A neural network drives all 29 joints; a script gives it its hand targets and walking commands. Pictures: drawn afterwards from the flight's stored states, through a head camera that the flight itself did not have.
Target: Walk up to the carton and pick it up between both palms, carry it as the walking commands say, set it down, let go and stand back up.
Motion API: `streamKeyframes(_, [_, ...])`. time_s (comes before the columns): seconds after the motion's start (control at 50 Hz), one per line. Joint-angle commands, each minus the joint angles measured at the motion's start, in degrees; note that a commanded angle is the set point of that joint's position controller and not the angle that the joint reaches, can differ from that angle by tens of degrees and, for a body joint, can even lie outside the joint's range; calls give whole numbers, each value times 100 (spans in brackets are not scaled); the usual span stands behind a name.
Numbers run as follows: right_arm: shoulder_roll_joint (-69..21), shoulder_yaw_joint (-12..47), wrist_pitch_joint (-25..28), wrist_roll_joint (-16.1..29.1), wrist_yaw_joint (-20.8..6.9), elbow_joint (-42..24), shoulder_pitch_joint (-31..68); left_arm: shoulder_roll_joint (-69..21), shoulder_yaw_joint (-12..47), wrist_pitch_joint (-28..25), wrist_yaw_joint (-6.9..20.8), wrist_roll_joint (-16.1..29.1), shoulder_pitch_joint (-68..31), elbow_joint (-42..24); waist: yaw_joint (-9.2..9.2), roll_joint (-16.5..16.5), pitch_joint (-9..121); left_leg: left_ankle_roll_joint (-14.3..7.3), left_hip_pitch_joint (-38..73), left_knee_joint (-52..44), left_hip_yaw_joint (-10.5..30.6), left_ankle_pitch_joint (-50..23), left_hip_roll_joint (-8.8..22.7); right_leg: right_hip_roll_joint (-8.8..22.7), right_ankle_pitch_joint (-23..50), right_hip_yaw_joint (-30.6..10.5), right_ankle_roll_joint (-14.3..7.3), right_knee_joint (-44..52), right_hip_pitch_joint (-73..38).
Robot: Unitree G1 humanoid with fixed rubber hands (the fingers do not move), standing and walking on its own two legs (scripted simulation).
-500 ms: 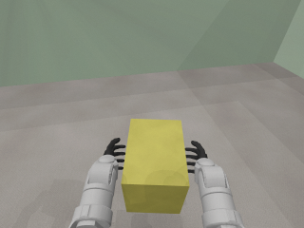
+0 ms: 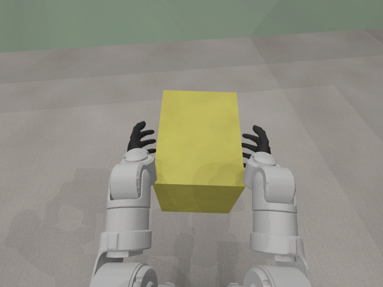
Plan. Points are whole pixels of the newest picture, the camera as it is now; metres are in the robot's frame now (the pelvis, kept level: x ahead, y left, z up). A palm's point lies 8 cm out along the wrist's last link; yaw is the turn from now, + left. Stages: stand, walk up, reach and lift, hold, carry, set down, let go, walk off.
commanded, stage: carry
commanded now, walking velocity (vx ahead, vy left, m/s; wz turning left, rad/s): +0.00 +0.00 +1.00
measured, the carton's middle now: (197, 154) +0.41 -0.01 +0.02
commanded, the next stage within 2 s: none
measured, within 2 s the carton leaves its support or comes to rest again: neither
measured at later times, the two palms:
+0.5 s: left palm (24, 205) +0.25 +0.30 +0.09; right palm (154, 154) +0.36 +0.08 +0.08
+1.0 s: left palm out of the picture +0.05 +0.38 +0.10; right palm (54, 199) +0.26 +0.25 +0.09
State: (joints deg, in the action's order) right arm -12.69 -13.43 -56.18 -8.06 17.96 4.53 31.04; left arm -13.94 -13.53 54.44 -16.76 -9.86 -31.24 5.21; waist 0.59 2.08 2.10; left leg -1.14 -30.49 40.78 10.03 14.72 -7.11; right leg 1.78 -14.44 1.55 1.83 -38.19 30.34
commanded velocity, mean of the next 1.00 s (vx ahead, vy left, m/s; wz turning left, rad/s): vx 0.00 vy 0.00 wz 1.00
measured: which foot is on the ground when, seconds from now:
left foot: down 0.00-0.52, up 0.54-0.74, down 0.76-1.00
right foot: down 0.00-0.20, up 0.22-0.50, down 0.52-0.78, up 0.80-1.00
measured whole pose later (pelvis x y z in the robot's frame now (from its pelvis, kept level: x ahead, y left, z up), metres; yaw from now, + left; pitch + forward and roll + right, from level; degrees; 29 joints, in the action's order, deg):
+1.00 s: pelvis -0.04 +0.01 +0.00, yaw +56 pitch +6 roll -1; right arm -14.5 -16.4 -59.6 -9.5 19.1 0.8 37.5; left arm -13.7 -15.9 58.5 -19.5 -7.5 -37.7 1.1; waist -1.2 0.9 -3.3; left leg -3.5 -33.0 37.4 3.1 9.9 -5.4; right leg 4.8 -27.9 2.5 7.7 -59.7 34.8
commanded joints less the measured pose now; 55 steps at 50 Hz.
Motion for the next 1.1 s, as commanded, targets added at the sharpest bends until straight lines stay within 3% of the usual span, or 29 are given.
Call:
streamKeyframes(0.0, [-5246,3559,-70,2077,-1347,-570,4441,-5248,3347,125,1190,2043,-4121,-307,-166,-119,2837,112,-278,-671,890,-342,1102,853,-306,-621,-256,739,-2566])
streamKeyframes(0.02, [-5325,3515,-155,1996,-1262,-493,4400,-5170,3252,184,1124,2024,-4235,-209,-155,-1100,2995,341,-774,313,8,874,700,1768,191,-1209,-527,1120,-3096])
streamKeyframes(0.04, [-5396,3523,-254,1939,-1207,-529,4178,-5214,3204,273,1074,1948,-3805,-86,-165,-1712,3036,469,-1001,1750,-842,1310,559,2643,1291,-1544,-939,1185,-2916])
streamKeyframes(0.06, [-5371,3512,-287,1980,-1172,-458,4589,-5120,3130,297,1004,1860,-3978,-19,-166,-1260,2890,485,-1004,1889,-1036,1247,845,2610,2009,-1180,-1011,1115,-2713])
streamKeyframes(0.12, [-5348,3478,-408,2131,-1167,-350,4431,-5018,2902,381,851,1657,-3852,-332,-169,-1225,2846,281,-32,721,-1275,869,949,2102,2979,206,-532,508,-2263])
streamKeyframes(0.16, [-5448,3421,-508,2098,-1147,-283,4121,-4976,2858,452,770,1628,-3717,-401,-114,-1040,2858,188,810,-546,-1311,418,621,1704,2210,617,-216,-286,-1924])
streamKeyframes(0.18, [-5372,3328,-529,2019,-1126,-227,4207,-4873,2834,492,741,1645,-3913,-301,17,-728,2763,24,1437,-1237,-780,-181,835,1533,1291,646,39,-802,-1255])
streamKeyframes(0.2, [-5249,3249,-539,1874,-1126,-183,3942,-4935,2944,546,772,1668,-3719,-308,80,659,2670,-476,2122,-1316,1081,-2290,2046,980,-988,770,491,-1530,142])
streamKeyframes(0.22, [-5220,3145,-503,1806,-1090,-209,4006,-5042,3133,561,807,1811,-4079,-341,112,1514,2780,-929,2838,-994,2148,-4420,2580,379,-2274,425,685,-2193,1131])
streamKeyframes(0.26, [-5277,3119,-474,1806,-1064,-479,4004,-5301,3328,525,862,2017,-4156,-444,78,676,3140,-927,3489,-476,1656,-5222,2306,419,-2138,-188,629,-2934,1508])
streamKeyframes(0.28, [-5265,3125,-420,1794,-1051,-634,4117,-5371,3407,489,907,2132,-4287,-521,81,549,3256,-899,3578,-351,1447,-5144,2155,453,-1915,-283,627,-2918,1551])
streamKeyframes(0.36, [-5057,3112,-204,1686,-978,-941,4380,-5413,3653,301,950,2360,-4793,-780,99,581,3402,-823,3216,-602,1223,-3997,1735,178,-1421,-157,630,-2136,831])
streamKeyframes(0.46, [-4845,3167,-184,1625,-886,-1013,4080,-5211,3622,278,886,2338,-4349,-833,103,686,3683,-531,2886,-668,1412,-3867,1522,-41,-1106,-168,442,-420,-516])
streamKeyframes(0.5, [-4869,3276,-227,1643,-877,-982,3963,-5210,3529,296,884,2290,-3991,-802,-72,425,3663,-97,1570,-268,964,-2927,1272,595,50,-431,171,1085,-2288])
streamKeyframes(0.52, [-4897,3281,-220,1617,-853,-860,4011,-5100,3446,266,879,2249,-4146,-768,-81,-571,3730,248,415,446,370,-1071,886,1726,2072,-1023,-140,1286,-3590])
streamKeyframes(0.54, [-4768,3323,-209,1656,-824,-1045,3934,-5070,3425,248,873,2103,-3789,-714,-101,-2498,3517,495,-1201,1176,-783,1675,404,3011,4255,-1863,-849,671,-4287])
streamKeyframes(0.56, [-4712,3383,-153,1739,-827,-1150,4240,-5025,3398,226,945,2115,-3785,-907,-141,-1973,3083,472,-1922,1713,-1123,1626,749,2851,5858,-1373,-1018,520,-4450])
streamKeyframes(0.58, [-4660,3451,-162,1915,-864,-1244,4256,-4940,3264,232,958,1999,-3528,-1054,-187,-1519,2957,435,-1845,1666,-1238,1459,832,2658,5992,-938,-943,483,-4354])
streamKeyframes(0.6, [-4673,3491,-186,2028,-915,-1253,4260,-4881,3160,240,920,1865,-3397,-1120,-190,-1214,2855,371,-1431,1435,-1283,1128,916,2350,5437,-395,-749,558,-4035])
streamKeyframes(0.64, [-4865,3648,-211,2215,-993,-1219,4127,-4785,2971,200,811,1672,-3216,-1218,-211,-1360,2746,263,-563,598,-1498,574,763,1916,4585,460,-429,477,-3700])
streamKeyframes(0.72, [-4986,3683,-350,2142,-1014,-852,4041,-4697,2874,307,731,1485,-3080,-783,-174,-1238,2770,206,815,-1062,-2106,-95,326,1743,4040,1033,-183,-501,-3185])
streamKeyframes(0.74, [-5134,3682,-424,2068,-1044,-701,3768,-4675,2903,375,716,1499,-3035,-688,32,-1038,2859,57,1772,-1594,-1754,-916,475,1639,3526,1120,72,-1176,-2465])
streamKeyframes(0.76, [-5095,3571,-430,1969,-1059,-522,3843,-4605,2965,410,725,1536,-3317,-577,207,-346,2926,-362,3056,-1433,-494,-3292,1269,1397,1205,919,402,-1993,-904])
streamKeyframes(0.78, [-5069,3403,-399,1802,-1061,-281,3653,-4753,3202,464,809,1676,-3411,-572,157,1577,3188,-1028,4002,-700,1368,-7230,2548,605,-2307,861,759,-2719,715])
streamKeyframes(0.8, [-4967,3294,-425,1816,-1052,-448,3545,-4836,3267,474,813,1727,-3369,-440,141,1102,3345,-1154,4516,-370,1282,-7558,2448,515,-2800,194,763,-3226,1227])
streamKeyframes(0.84, [-4867,3193,-359,1796,-1068,-552,4060,-4995,3373,393,892,1923,-3988,-475,116,392,3406,-1058,4131,-380,1017,-5696,2226,642,-2326,-172,689,-3244,1364])
streamKeyframes(0.92, [-4944,3172,-219,1694,-1079,-613,4455,-5266,3566,268,961,2163,-4700,-551,101,582,3163,-849,2670,-989,773,-2935,1730,355,-1315,101,615,-2465,502])
streamKeyframes(1.04, [-4809,3125,-232,1598,-1014,-674,4273,-5211,3525,283,952,2202,-4460,-489,114,703,3281,-543,2242,-1381,1361,-1784,1532,-30,-983,20,388,-920,-447])
streamKeyframes(1.08, [-4868,3205,-265,1619,-1010,-745,4184,-5245,3485,306,958,2209,-4163,-513,33,773,3338,-196,1605,-1332,1205,-1678,1302,84,-789,-48,161,273,-1593])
